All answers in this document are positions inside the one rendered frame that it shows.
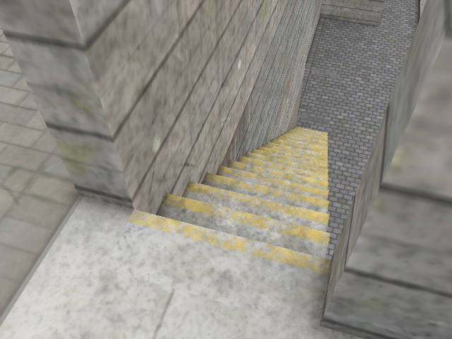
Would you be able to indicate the stairs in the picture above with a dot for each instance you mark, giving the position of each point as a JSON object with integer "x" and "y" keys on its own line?
{"x": 277, "y": 194}

